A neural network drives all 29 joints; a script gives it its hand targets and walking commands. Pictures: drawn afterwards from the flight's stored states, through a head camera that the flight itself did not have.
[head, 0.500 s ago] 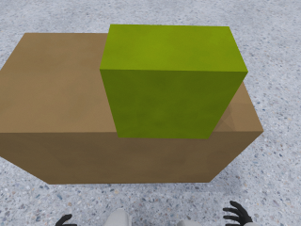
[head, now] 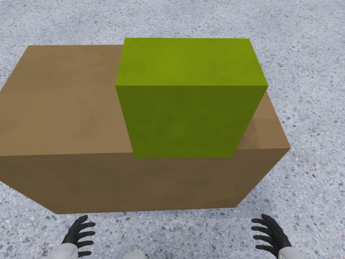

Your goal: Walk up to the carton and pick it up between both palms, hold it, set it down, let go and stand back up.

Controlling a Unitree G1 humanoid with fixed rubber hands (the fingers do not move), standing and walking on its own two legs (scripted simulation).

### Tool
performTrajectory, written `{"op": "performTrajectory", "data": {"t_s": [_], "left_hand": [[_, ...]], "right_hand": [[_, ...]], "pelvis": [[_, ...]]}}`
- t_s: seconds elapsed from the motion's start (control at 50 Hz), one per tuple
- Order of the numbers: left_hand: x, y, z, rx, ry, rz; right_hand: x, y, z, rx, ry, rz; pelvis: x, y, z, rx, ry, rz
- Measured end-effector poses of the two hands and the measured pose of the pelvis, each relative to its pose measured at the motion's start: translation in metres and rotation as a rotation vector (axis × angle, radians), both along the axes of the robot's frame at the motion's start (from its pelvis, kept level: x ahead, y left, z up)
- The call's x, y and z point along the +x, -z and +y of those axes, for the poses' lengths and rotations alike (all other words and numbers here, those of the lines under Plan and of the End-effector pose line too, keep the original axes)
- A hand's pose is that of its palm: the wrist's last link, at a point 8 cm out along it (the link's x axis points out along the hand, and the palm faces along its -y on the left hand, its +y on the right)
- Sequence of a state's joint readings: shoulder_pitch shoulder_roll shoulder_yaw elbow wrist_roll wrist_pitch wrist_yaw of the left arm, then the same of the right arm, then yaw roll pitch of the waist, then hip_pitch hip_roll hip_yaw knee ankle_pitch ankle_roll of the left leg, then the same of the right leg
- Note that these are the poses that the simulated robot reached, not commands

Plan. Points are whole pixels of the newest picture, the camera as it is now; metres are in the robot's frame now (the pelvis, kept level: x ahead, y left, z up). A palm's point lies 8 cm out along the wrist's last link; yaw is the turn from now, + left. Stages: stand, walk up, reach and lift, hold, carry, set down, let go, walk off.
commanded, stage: reach and lift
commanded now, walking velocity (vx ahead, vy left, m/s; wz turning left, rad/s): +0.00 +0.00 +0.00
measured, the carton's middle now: (185, 105) +0.48 +0.00 +0.04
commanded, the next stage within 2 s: none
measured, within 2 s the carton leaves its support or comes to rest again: neither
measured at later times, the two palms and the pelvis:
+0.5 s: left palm (67, 236) +0.17 +0.25 -0.05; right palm (286, 230) +0.19 -0.23 -0.05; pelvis +0.03 +0.01 +0.01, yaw +0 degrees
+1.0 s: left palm (65, 206) +0.22 +0.26 -0.01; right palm (286, 202) +0.25 -0.24 -0.02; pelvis +0.04 +0.00 +0.01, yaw +0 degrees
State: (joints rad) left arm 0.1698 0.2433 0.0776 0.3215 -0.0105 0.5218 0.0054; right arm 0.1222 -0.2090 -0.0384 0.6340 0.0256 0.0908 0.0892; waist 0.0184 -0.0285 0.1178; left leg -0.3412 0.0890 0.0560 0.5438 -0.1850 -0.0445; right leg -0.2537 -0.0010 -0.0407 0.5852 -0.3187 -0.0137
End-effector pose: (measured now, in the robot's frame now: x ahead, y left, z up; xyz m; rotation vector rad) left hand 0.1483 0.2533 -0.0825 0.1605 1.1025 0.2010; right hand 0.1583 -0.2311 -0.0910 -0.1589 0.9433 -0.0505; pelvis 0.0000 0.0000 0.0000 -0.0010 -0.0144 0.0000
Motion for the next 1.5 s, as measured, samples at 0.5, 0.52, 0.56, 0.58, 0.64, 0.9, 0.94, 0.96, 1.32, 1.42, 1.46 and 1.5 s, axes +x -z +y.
{"op": "performTrajectory", "data": {"t_s": [0.5, 0.52, 0.56, 0.58, 0.64, 0.9, 0.94, 0.96, 1.32, 1.42, 1.46, 1.5], "left_hand": [[0.023, -0.033, -0.001, -0.021, -0.020, -0.274], [0.024, -0.034, -0.001, -0.019, -0.020, -0.287], [0.027, -0.037, 0.000, -0.019, -0.019, -0.312], [0.029, -0.039, 0.000, -0.018, -0.018, -0.323], [0.035, -0.043, 0.000, -0.020, -0.017, -0.357], [0.064, -0.061, 0.002, -0.024, -0.011, -0.521], [0.068, -0.064, 0.004, -0.022, -0.012, -0.549], [0.071, -0.066, 0.004, -0.022, -0.012, -0.563], [0.114, -0.099, 0.004, -0.034, 0.015, -0.775], [0.129, -0.111, 0.003, -0.041, 0.021, -0.826], [0.136, -0.116, 0.003, -0.045, 0.020, -0.842], [0.142, -0.119, 0.003, -0.049, 0.021, -0.846]], "right_hand": [[0.032, -0.040, -0.003, 0.007, -0.018, -0.210], [0.034, -0.041, -0.002, 0.010, -0.017, -0.220], [0.037, -0.042, -0.002, 0.016, -0.015, -0.239], [0.038, -0.043, -0.002, 0.019, -0.014, -0.247], [0.043, -0.046, -0.002, 0.027, -0.010, -0.276], [0.073, -0.062, -0.006, 0.059, 0.006, -0.405], [0.079, -0.064, -0.007, 0.065, 0.007, -0.425], [0.081, -0.066, -0.007, 0.068, 0.008, -0.434], [0.127, -0.094, -0.017, 0.103, 0.027, -0.627], [0.139, -0.106, -0.019, 0.115, 0.032, -0.670], [0.144, -0.111, -0.020, 0.120, 0.032, -0.684], [0.150, -0.116, -0.020, 0.122, 0.031, -0.690]], "pelvis": [[0.032, -0.015, 0.015, 0.003, 0.003, -0.026], [0.033, -0.015, 0.015, 0.003, 0.003, -0.025], [0.035, -0.015, 0.014, 0.004, 0.003, -0.023], [0.036, -0.015, 0.014, 0.005, 0.002, -0.022], [0.038, -0.016, 0.013, 0.006, 0.001, -0.019], [0.043, -0.015, 0.006, 0.009, 0.001, 0.002], [0.043, -0.015, 0.005, 0.009, 0.000, 0.003], [0.043, -0.015, 0.005, 0.009, -0.001, 0.003], [0.041, -0.013, 0.001, 0.007, -0.009, 0.008], [0.037, -0.013, 0.001, 0.007, -0.006, 0.012], [0.036, -0.013, 0.000, 0.007, -0.005, 0.016], [0.035, -0.013, 0.000, 0.007, -0.005, 0.017]]}}
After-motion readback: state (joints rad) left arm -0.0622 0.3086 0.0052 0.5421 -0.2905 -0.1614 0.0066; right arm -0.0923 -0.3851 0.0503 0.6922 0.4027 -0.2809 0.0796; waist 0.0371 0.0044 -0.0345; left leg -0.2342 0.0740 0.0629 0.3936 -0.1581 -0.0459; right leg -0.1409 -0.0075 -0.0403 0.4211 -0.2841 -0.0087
